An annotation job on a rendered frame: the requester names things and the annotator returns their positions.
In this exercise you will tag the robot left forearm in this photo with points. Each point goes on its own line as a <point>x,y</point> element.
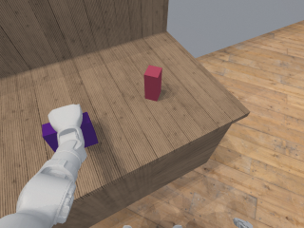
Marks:
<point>67,159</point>

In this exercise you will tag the sponge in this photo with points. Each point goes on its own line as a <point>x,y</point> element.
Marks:
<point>89,134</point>

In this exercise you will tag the table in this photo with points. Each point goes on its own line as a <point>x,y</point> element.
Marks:
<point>94,53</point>

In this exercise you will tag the robot right hand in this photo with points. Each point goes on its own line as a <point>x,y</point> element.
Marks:
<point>240,223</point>

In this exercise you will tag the robot left hand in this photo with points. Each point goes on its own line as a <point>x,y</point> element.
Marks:
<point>67,115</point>

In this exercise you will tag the left robot upper arm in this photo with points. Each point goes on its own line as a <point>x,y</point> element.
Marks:
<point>47,201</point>

